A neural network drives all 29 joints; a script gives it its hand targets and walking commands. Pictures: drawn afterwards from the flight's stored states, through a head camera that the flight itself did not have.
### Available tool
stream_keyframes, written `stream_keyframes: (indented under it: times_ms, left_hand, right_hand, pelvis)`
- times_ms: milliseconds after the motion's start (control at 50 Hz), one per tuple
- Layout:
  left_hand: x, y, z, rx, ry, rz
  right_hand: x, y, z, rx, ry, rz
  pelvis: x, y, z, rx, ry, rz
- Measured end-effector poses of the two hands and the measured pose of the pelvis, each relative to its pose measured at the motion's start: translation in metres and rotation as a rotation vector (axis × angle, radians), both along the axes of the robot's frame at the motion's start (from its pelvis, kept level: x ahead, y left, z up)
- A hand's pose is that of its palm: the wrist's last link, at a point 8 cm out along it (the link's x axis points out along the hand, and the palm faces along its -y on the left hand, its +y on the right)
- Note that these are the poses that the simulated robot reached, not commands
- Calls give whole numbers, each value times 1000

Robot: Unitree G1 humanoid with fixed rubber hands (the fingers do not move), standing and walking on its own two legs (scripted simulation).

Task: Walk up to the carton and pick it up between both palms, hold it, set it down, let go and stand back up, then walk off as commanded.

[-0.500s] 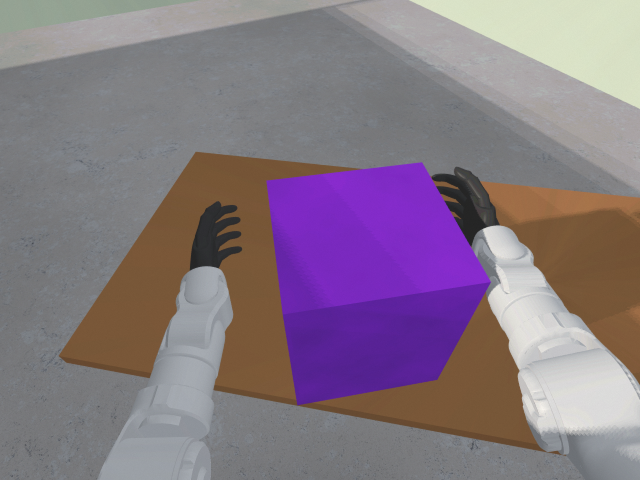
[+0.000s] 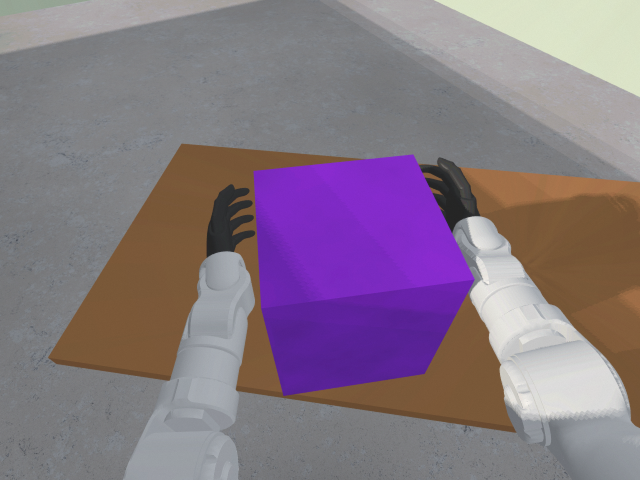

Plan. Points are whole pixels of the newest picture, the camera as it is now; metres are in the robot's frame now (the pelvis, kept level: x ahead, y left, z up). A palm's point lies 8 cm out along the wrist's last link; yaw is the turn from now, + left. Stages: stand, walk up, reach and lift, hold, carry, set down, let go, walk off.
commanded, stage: reach and lift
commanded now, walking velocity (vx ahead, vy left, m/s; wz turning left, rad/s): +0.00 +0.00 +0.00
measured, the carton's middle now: (345, 280) +0.37 +0.02 +0.03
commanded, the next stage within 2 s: none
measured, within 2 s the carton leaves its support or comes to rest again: leaves its support in 1.16 s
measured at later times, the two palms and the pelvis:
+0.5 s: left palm (222, 246) +0.36 +0.18 +0.10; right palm (454, 218) +0.44 -0.12 +0.10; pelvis +0.00 -0.01 +0.00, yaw +0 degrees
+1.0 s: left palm (222, 247) +0.36 +0.18 +0.09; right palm (453, 216) +0.44 -0.11 +0.10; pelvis +0.00 +0.00 +0.00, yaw +1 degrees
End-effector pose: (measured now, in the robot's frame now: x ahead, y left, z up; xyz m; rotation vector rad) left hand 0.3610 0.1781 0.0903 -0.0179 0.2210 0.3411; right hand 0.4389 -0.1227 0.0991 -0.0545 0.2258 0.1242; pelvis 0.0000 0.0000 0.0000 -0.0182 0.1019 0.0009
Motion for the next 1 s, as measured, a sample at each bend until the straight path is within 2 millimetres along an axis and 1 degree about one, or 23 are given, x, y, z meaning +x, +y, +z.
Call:
stream_keyframes:
  times_ms: [100,340,440,1000]
  left_hand:
    - [-1,-1,3,17,-11,6]
    - [-4,0,3,3,-17,8]
    - [-2,1,4,20,-15,6]
    - [-2,1,4,9,-27,-5]
  right_hand:
    - [-1,7,1,8,-10,6]
    - [-3,8,1,3,-13,-13]
    - [-3,7,-2,8,7,-21]
    - [-3,9,3,-23,-28,-16]
  pelvis:
    - [0,-2,0,0,-4,6]
    - [-2,-6,1,5,-11,8]
    - [-2,-6,1,4,-14,11]
    - [1,-5,2,4,-6,9]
